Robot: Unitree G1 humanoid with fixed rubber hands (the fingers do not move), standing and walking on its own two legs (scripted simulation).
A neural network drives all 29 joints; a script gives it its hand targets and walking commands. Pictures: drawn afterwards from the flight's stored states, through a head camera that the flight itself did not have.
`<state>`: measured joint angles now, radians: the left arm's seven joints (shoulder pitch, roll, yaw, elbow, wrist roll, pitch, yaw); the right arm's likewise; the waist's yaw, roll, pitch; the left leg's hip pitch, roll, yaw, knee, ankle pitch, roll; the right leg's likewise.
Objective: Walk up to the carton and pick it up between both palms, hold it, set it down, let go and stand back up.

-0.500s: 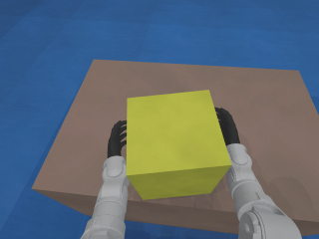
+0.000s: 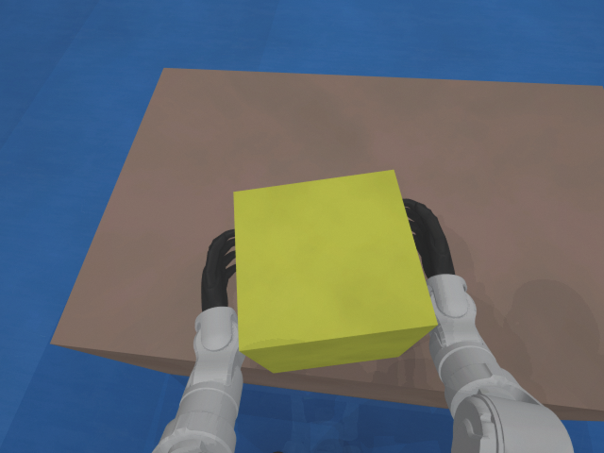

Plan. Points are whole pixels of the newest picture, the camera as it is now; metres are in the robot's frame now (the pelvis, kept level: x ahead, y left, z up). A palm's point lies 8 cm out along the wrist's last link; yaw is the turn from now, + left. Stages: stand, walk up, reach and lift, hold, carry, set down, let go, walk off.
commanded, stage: set down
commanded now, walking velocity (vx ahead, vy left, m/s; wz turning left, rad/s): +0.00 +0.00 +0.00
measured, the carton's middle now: (326, 284) +0.36 +0.01 -0.08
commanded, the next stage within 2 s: none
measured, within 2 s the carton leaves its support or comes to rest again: neither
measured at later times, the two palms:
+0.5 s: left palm (213, 299) +0.32 +0.16 -0.04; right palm (429, 259) +0.39 -0.14 -0.04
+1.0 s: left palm (215, 301) +0.32 +0.16 -0.04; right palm (430, 261) +0.39 -0.14 -0.04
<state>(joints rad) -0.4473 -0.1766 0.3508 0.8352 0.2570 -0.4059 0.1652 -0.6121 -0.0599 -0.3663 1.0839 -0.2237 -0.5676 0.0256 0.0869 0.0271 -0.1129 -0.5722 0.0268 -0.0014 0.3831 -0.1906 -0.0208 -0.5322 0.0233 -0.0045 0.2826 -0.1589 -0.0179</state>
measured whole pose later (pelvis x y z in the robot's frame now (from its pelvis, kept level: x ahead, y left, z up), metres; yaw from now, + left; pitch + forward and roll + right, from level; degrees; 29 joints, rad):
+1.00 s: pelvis -0.01 +0.00 +0.00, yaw +0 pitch +24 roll -1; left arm -0.47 -0.19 0.43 0.92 0.26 -0.50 0.15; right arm -0.67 -0.07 -0.42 1.20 -0.30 -0.62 0.02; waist 0.08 0.04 -0.13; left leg -0.60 0.03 0.00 0.38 -0.19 -0.02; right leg -0.56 0.02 -0.01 0.28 -0.15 -0.02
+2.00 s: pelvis -0.05 +0.00 -0.02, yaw +0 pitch +28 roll -1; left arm -0.58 -0.09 0.24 1.07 0.14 -0.50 0.20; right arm -0.81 -0.22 -0.10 1.45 0.04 -0.62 0.01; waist 0.11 0.02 -0.21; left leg -0.79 0.03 0.00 0.52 -0.21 -0.02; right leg -0.78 0.02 -0.01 0.48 -0.18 -0.02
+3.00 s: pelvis -0.08 -0.01 -0.02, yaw +0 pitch +20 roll +0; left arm -0.22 -0.02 0.06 0.92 0.01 -0.53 0.19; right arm -0.44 -0.28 0.05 1.32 0.25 -0.66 0.13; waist 0.05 0.00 -0.21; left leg -0.71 0.03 0.00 0.58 -0.21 -0.02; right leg -0.72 0.02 -0.01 0.58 -0.20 -0.03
